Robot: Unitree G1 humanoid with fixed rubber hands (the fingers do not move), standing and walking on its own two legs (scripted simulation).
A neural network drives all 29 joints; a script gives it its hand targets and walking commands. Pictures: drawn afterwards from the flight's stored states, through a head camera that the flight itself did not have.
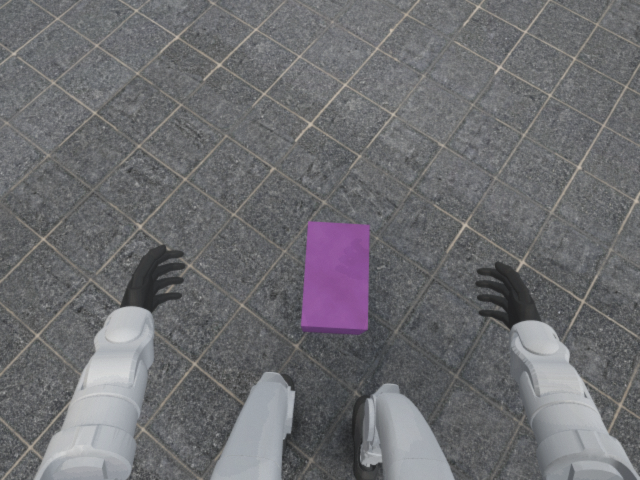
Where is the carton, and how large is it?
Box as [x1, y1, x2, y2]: [301, 221, 369, 334]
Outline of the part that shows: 308,221 301,318 302,330 316,332 359,334 367,329 369,225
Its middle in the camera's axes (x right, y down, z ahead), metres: +0.03 +0.11 +1.05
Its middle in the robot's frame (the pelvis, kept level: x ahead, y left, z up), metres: +0.45 -0.03 -0.62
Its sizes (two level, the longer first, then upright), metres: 0.265 0.159 0.183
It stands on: the floor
